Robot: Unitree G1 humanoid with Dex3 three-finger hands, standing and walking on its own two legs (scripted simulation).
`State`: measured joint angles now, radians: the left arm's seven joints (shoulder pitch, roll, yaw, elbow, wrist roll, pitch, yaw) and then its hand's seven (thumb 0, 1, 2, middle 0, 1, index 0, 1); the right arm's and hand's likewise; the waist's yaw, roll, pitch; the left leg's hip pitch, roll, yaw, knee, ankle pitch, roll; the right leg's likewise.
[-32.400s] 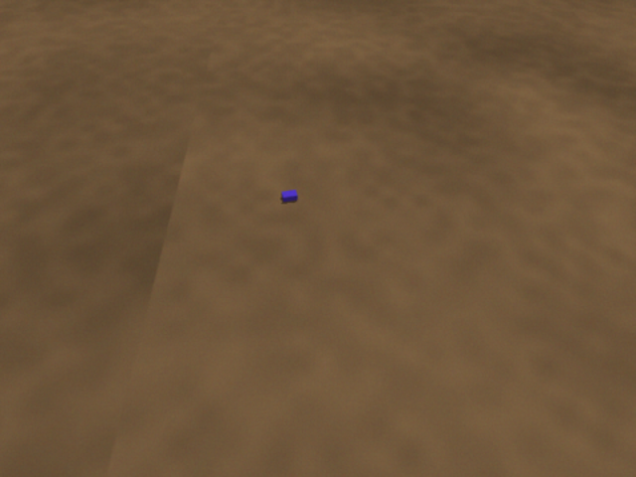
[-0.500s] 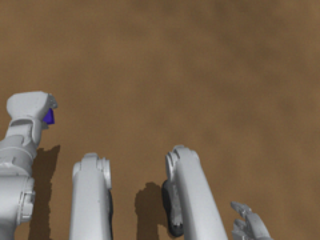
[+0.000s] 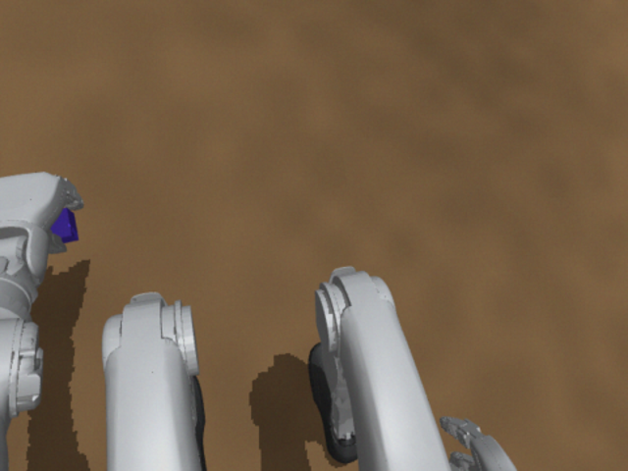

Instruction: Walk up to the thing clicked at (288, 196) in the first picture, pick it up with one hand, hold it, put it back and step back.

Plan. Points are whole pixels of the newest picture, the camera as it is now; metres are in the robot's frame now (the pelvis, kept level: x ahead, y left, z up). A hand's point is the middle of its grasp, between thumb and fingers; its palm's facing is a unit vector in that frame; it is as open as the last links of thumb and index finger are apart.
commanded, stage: crouch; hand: left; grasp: from above
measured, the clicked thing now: (46, 229) +0.44 +0.30 -0.21
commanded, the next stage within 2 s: lower in 0.18 s
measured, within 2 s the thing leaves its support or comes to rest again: rests again in 1.28 s
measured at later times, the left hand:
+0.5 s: hand (53, 237) +0.43 +0.29 -0.21, palm faces -0.49 -0.10 -0.86, open 6.8 cm
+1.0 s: hand (74, 239) +0.44 +0.29 -0.27, palm faces -0.48 -0.11 -0.87, open 6.8 cm
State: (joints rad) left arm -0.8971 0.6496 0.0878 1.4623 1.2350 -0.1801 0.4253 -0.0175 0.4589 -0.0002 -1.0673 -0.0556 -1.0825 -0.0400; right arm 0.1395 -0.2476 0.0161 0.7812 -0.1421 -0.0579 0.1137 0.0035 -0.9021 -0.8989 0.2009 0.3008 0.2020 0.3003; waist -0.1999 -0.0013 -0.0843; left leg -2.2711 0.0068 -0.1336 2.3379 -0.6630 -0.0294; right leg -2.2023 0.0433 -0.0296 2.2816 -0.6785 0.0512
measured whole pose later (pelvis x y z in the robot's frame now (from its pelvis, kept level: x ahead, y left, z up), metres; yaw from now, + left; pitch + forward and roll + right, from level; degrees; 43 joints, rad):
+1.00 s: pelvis +0.01 +0.00 -0.05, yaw -4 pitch +31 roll -9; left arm -0.93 0.79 0.16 1.65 1.27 -0.22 0.58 -0.02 0.45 0.02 -1.07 -0.05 -1.08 -0.04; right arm 0.08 -0.26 0.13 0.79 -0.24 -0.12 0.18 0.00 -0.90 -0.89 0.20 0.30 0.20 0.30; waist -0.27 -0.06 0.04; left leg -2.37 0.00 -0.21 2.53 -0.72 -0.05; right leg -2.29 0.07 -0.08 2.43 -0.71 0.06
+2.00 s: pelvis +0.01 +0.01 -0.05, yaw -8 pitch +26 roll -13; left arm -0.95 0.92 0.17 1.80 1.28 -0.24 0.72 -0.02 0.48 0.04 -1.06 -0.08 -1.06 -0.06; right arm 0.04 -0.32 0.25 0.75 -0.31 -0.24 0.28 0.00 -0.90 -0.90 0.20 0.30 0.20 0.30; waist -0.33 -0.12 0.12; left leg -2.34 0.01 -0.27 2.59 -0.73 -0.03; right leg -2.23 0.09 -0.13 2.42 -0.69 0.08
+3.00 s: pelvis +0.01 +0.01 -0.05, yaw -8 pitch +26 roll -14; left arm -0.96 0.94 0.16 1.77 1.25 -0.22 0.71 0.00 -0.15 0.69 -0.41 -0.75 -0.38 -0.72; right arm 0.04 -0.34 0.25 0.74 -0.30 -0.28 0.30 0.00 -0.90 -0.90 0.20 0.30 0.20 0.30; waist -0.33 -0.13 0.15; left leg -2.34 0.01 -0.28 2.58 -0.73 -0.03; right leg -2.23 0.09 -0.14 2.41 -0.69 0.08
